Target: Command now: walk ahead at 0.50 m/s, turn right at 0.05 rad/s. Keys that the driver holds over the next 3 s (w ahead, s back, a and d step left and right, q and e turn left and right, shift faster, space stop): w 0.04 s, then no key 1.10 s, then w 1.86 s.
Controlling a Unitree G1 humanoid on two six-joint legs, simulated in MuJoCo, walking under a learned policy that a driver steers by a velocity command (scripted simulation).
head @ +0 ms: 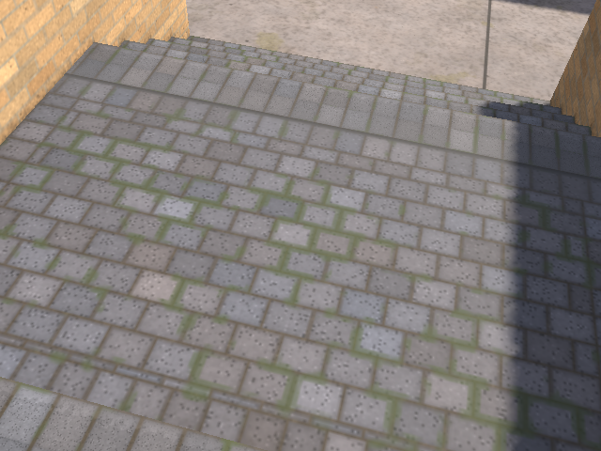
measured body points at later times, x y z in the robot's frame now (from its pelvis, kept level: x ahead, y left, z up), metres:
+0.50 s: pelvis +0.23 +0.03 -0.16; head +0.24 +0.04 +0.29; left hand +0.15 +0.26 -0.31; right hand +0.34 -0.21 -0.29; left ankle +0.38 +0.16 -0.87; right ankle +0.10 -0.05 -0.84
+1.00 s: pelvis +0.30 +0.06 -0.27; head +0.29 +0.08 +0.18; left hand +0.47 +0.27 -0.40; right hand +0.27 -0.18 -0.41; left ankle +0.40 +0.14 -0.99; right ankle +0.36 -0.08 -0.85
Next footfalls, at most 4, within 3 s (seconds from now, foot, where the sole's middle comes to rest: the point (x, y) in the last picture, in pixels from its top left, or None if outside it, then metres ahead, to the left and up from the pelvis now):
0.10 right None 0.14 -0.05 -0.87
0.62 left None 0.44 0.15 -1.03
1.16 right None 0.35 -0.07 -1.03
1.72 left None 0.53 0.18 -1.03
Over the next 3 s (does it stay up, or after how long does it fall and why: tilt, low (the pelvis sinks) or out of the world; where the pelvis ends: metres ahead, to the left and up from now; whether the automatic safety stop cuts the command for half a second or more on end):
stays up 1.20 0.14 -0.40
